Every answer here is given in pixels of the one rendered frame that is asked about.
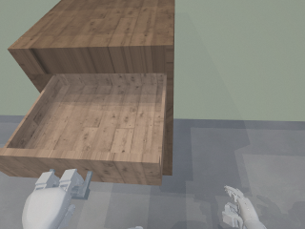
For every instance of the cabinet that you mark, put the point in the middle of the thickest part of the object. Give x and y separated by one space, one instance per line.
103 36

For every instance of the drawer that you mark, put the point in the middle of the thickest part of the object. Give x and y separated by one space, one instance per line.
110 124

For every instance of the right robot forearm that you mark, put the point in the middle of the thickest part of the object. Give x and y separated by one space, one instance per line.
253 224

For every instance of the left robot hand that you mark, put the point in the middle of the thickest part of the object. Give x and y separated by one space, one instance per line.
49 207

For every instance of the handle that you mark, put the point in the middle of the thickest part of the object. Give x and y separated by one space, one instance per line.
79 192

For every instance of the right robot hand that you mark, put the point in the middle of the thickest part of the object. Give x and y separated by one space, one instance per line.
244 210

